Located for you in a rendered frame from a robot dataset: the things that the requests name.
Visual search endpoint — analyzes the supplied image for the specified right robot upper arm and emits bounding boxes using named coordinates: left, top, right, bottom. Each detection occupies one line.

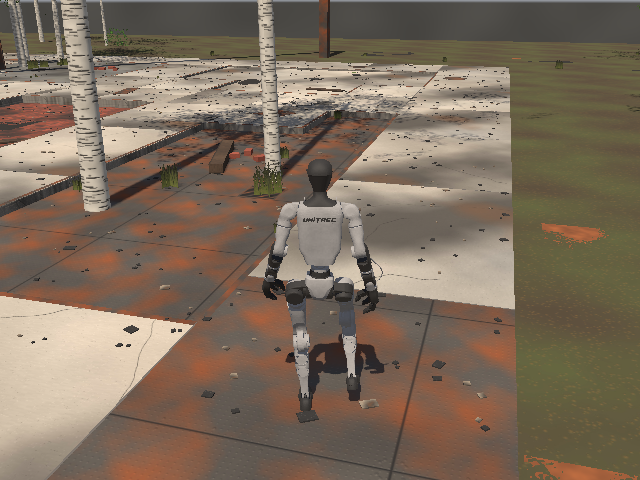
left=341, top=202, right=367, bottom=259

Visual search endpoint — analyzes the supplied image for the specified right robot hand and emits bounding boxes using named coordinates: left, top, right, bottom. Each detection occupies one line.
left=355, top=287, right=379, bottom=314

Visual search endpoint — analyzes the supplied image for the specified left robot upper arm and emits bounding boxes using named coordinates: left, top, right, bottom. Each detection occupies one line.
left=272, top=202, right=299, bottom=257

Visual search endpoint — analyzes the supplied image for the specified right robot forearm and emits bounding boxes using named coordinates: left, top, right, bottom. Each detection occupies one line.
left=357, top=243, right=377, bottom=291

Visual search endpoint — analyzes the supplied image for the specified robot left foot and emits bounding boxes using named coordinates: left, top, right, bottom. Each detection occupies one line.
left=298, top=386, right=313, bottom=412

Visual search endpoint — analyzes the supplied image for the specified left robot hand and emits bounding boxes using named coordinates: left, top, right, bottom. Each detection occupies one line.
left=262, top=279, right=285, bottom=300

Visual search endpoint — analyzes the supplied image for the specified left robot forearm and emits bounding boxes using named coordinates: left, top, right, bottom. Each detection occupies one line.
left=264, top=241, right=283, bottom=282

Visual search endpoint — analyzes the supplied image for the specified robot left shin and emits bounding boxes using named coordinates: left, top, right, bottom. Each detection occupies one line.
left=293, top=335, right=309, bottom=398

